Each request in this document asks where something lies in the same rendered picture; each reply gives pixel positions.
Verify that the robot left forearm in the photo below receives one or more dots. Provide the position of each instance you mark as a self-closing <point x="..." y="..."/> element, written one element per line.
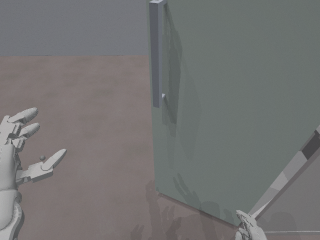
<point x="11" y="214"/>

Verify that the handle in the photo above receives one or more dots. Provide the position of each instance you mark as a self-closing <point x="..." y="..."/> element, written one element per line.
<point x="155" y="19"/>

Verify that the fridge door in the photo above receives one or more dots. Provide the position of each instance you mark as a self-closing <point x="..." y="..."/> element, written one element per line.
<point x="241" y="80"/>

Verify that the left robot hand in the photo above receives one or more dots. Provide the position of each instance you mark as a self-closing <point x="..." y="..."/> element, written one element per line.
<point x="12" y="141"/>

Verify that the right robot hand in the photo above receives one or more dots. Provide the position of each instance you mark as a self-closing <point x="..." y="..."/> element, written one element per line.
<point x="254" y="232"/>

